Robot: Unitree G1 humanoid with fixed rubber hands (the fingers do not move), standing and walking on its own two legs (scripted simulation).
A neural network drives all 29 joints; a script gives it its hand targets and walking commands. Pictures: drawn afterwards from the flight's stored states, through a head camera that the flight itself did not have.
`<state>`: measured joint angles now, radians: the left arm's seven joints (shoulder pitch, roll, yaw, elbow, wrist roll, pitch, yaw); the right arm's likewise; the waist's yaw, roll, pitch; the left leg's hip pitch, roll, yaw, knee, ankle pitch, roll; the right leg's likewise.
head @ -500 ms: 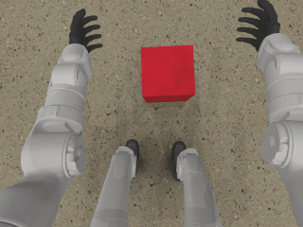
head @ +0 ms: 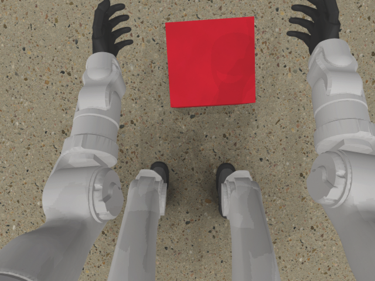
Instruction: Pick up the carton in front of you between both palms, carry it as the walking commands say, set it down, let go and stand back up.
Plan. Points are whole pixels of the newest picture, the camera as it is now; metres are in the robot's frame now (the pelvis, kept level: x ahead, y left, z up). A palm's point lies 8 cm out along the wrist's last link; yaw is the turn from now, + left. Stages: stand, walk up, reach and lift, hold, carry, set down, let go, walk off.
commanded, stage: reach and lift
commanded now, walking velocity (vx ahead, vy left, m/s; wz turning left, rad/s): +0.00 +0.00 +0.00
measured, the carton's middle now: (208, 71) +0.51 -0.05 -0.44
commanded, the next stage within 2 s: none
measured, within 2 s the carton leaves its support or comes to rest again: leaves its support in 1.38 s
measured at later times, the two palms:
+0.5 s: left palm (136, 72) +0.50 +0.14 -0.35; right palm (278, 65) +0.51 -0.22 -0.36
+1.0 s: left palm (144, 72) +0.50 +0.13 -0.36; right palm (269, 65) +0.51 -0.20 -0.37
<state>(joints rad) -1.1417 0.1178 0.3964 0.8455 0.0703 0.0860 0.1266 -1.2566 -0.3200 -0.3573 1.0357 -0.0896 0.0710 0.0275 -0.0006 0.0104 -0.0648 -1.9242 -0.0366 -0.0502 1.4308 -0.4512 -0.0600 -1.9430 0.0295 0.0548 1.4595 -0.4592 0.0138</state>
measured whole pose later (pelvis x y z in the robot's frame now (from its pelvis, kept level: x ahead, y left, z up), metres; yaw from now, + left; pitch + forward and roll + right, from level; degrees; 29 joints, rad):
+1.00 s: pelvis -0.05 +0.00 -0.19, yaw +1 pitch +37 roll +3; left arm -1.49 0.22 0.16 1.10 -0.19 0.06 0.18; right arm -1.59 -0.47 0.01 1.25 0.21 0.06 -0.03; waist 0.00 0.04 0.39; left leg -2.24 -0.06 -0.03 2.16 -0.57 -0.08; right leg -2.26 0.02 0.06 2.20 -0.57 0.02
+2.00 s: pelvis -0.05 +0.01 -0.08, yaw -3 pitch +43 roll +2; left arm -1.10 -0.05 0.55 0.66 0.22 0.37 0.10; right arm -1.18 -0.10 -0.44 0.81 -0.25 0.38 0.00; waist 0.00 0.03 -0.13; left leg -2.02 -0.13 -0.10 1.75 -0.49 -0.10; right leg -2.05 0.10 0.10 1.75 -0.46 0.06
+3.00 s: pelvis +0.05 +0.01 +0.18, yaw -5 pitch +12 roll +0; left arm -0.32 -0.17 0.31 0.50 0.21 0.39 0.05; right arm -0.33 0.12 -0.30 0.52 -0.22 0.41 -0.03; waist 0.00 0.01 -0.16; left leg -0.59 -0.06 -0.15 0.70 -0.32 -0.02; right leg -0.60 0.06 0.14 0.69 -0.30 0.03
